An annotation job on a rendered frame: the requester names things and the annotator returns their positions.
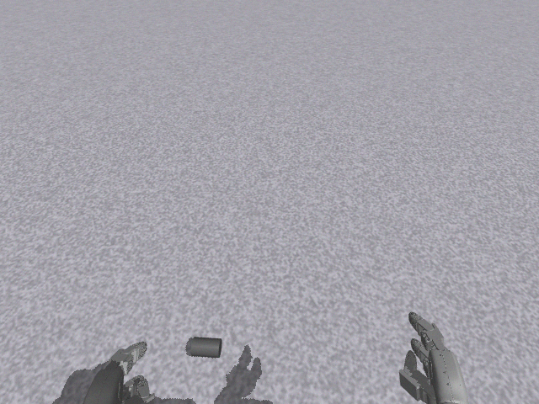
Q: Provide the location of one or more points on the right robot hand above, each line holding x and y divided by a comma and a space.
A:
445, 382

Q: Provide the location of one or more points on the left robot hand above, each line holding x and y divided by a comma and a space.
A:
108, 385

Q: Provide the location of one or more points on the can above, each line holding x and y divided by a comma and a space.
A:
206, 347

